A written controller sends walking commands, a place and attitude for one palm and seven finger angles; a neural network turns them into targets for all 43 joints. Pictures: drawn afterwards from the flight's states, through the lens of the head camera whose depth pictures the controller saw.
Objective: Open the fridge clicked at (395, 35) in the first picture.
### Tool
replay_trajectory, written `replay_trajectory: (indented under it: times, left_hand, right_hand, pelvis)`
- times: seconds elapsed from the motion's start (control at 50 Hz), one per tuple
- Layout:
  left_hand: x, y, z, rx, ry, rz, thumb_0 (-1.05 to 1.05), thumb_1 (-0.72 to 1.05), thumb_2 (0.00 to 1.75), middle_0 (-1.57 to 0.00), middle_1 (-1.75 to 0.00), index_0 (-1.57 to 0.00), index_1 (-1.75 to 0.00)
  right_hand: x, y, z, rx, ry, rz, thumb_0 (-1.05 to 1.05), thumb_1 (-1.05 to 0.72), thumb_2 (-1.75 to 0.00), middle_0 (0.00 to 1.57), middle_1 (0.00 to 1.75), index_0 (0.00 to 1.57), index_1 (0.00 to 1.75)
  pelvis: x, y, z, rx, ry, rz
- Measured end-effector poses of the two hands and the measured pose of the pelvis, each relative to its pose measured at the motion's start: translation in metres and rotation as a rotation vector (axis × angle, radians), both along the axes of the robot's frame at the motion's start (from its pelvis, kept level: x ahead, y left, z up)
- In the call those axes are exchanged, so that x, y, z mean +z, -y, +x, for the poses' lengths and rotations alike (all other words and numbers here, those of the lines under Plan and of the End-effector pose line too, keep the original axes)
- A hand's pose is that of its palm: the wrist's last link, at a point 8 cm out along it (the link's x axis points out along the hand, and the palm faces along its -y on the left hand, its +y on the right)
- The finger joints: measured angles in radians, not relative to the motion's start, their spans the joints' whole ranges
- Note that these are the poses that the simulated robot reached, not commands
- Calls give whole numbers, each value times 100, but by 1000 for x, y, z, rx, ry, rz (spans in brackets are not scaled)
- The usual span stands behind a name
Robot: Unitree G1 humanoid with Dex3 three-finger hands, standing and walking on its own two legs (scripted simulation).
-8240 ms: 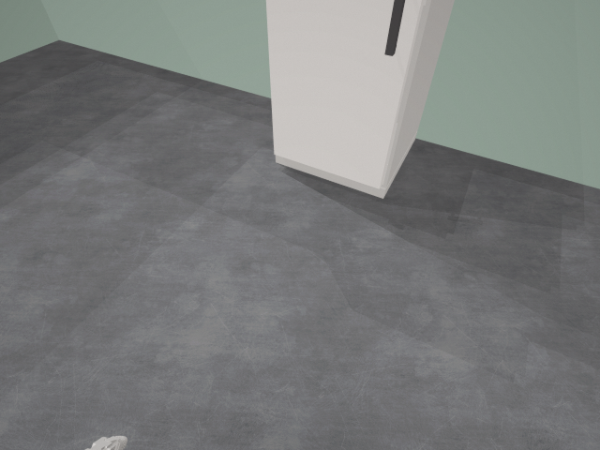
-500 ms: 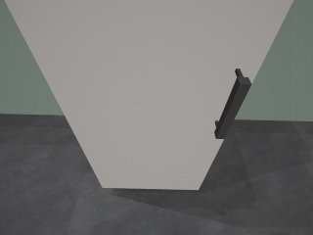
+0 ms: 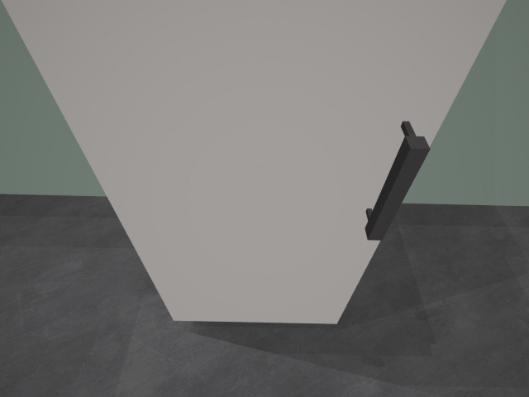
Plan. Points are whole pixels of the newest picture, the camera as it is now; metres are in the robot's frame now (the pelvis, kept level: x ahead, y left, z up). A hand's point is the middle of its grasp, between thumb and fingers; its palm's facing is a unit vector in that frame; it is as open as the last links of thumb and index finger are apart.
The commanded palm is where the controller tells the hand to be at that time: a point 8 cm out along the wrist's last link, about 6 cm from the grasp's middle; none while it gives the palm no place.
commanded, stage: look again from close up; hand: right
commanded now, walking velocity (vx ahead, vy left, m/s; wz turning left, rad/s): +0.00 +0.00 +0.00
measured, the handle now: (388, 185) +0.45 -0.19 +0.07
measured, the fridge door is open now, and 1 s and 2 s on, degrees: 0 0 0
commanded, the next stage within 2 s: raise the hand to about handle height in 0.52 s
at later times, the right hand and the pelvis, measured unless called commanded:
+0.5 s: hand out of the picture +0.01 -0.18 -0.18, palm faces +0.01 +0.98 -0.21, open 7.4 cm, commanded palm none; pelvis +0.00 +0.01 +0.00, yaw +0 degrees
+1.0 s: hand out of the picture +0.15 -0.17 -0.04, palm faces -0.05 +1.00 +0.01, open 8.4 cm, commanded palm +0.12 -0.24 -0.03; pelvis -0.04 +0.01 -0.07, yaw +0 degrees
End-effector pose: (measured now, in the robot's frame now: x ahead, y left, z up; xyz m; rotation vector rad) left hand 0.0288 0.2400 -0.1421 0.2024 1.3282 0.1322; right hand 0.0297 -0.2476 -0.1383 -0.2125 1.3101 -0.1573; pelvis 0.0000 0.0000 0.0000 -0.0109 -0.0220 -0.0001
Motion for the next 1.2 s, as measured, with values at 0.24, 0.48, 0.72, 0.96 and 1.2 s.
replay_trajectory:
  times: [0.24,0.48,0.72,0.96,1.2]
  left_hand:
    - [-1,3,-4,3,-19,-14,0,91,90,-20,-30,-20,-30]
    - [-2,5,-10,10,-34,-21,0,91,90,-20,-30,-20,-30]
    - [8,2,14,-4,223,9,1,91,90,-20,-30,-20,-30]
    - [43,-24,129,-100,844,61,1,91,90,-20,-30,-20,-30]
    - [22,7,124,-190,795,53,1,91,90,-20,-30,-20,-30]
  right_hand:
    - [-3,-12,-15,-16,-37,20,0,-91,-90,20,30,20,30]
    - [-6,-20,-25,-30,-55,32,0,-91,-90,20,30,20,30]
    - [54,-14,46,-123,456,12,2,-89,-90,21,31,20,31]
    - [115,-26,117,246,1290,243,0,-70,-81,22,43,21,43]
    - [123,7,81,181,1330,133,1,-42,-70,24,61,23,61]
  pelvis:
    - [0,-4,1,-1,-2,1]
    - [0,-7,1,-3,-1,2]
    - [-5,-5,-6,-10,1,-2]
    - [-64,-12,-42,-5,-167,-5]
    - [-78,-12,-52,-49,-159,60]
